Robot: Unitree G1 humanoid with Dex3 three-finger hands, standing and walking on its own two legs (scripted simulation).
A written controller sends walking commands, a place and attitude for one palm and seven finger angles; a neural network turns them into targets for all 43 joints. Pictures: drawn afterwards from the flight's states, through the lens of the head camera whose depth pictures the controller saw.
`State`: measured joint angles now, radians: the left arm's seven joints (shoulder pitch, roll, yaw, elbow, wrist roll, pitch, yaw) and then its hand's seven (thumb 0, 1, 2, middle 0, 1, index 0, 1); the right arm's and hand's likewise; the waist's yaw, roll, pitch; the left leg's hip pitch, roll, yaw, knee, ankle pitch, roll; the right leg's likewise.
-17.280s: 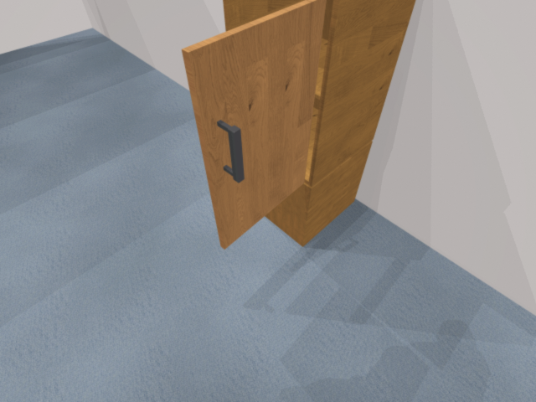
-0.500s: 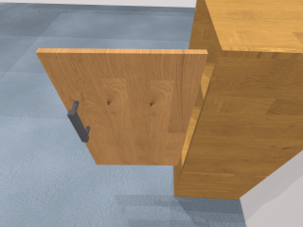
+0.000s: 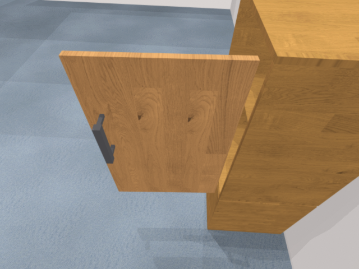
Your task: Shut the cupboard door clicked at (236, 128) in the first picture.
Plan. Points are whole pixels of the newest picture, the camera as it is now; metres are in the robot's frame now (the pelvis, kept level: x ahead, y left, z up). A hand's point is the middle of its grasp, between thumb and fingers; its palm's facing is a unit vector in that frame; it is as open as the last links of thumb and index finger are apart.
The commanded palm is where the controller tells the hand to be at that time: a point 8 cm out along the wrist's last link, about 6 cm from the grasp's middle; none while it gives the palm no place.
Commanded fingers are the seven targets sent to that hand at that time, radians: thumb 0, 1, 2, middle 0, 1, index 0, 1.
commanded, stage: come to a stop and stand still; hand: left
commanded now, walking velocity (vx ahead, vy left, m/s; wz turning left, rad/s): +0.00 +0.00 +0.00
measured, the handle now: (105, 139) +0.41 +0.22 +0.02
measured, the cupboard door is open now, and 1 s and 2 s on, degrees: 93 93 93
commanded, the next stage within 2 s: look again from close up in 0.52 s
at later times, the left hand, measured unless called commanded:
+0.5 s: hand out of the picture +0.04 +0.16 -0.17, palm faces +0.01 -0.97 -0.22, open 7.3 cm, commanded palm none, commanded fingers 0.00 0.90 0.90 -0.20 -0.30 -0.20 -0.30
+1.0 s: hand out of the picture +0.01 +0.14 -0.17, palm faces +0.01 -0.98 -0.19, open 7.3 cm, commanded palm none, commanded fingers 0.00 0.90 0.90 -0.20 -0.30 -0.20 -0.30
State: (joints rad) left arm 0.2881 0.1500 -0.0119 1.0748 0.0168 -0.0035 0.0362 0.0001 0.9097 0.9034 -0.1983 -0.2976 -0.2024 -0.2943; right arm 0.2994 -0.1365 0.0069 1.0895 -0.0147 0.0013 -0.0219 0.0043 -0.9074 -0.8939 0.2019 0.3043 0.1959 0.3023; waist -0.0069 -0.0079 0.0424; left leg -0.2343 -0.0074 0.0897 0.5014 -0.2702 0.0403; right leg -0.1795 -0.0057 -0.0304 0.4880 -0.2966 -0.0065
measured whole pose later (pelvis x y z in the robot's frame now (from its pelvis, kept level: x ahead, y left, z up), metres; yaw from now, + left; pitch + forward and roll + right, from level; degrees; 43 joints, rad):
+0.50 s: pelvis +0.03 -0.02 +0.00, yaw +0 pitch -1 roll +1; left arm 0.28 0.16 -0.02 1.09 0.00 -0.03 0.04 0.00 0.92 0.90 -0.20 -0.30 -0.20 -0.29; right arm 0.24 -0.18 0.02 1.11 -0.02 -0.02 -0.03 0.01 -0.92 -0.89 0.20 0.30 0.19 0.30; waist 0.00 0.01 0.03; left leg -0.15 0.01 0.09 0.46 -0.29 0.01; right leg -0.11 0.01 -0.03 0.47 -0.34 -0.03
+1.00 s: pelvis +0.03 -0.02 +0.00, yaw -1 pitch -1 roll +1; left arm 0.31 0.15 -0.02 1.11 0.01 -0.02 0.04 0.00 0.91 0.90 -0.20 -0.30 -0.20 -0.29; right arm 0.25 -0.16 0.02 1.14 -0.01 -0.01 -0.04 0.01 -0.92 -0.89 0.20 0.30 0.19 0.30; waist 0.01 -0.01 0.04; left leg -0.13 0.02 0.09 0.41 -0.27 0.00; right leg -0.09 0.02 -0.02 0.42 -0.32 -0.04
